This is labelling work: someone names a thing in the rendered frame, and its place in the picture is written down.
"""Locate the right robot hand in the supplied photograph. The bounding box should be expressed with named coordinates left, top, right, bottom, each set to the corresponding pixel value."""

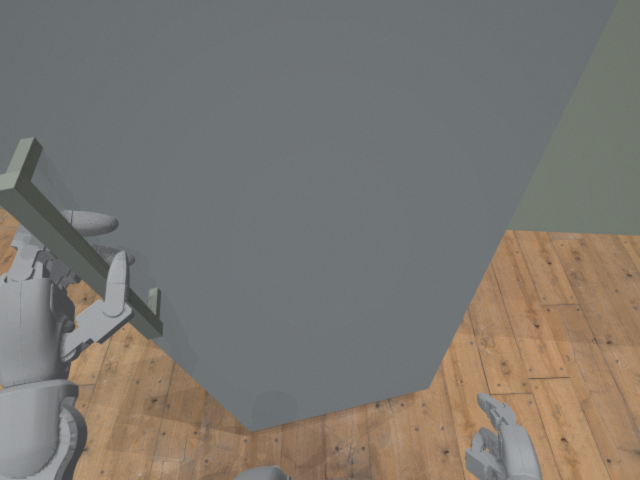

left=465, top=393, right=543, bottom=480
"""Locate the left robot hand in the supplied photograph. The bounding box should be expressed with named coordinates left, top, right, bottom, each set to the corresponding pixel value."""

left=0, top=210, right=135, bottom=389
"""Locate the fridge door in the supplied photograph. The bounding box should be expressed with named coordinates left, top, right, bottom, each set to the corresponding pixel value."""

left=0, top=0, right=618, bottom=432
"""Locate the robot left forearm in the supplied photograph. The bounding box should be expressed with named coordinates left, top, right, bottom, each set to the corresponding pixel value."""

left=0, top=379, right=87, bottom=480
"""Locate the handle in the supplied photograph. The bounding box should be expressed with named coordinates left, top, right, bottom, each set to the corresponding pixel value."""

left=0, top=137, right=163, bottom=340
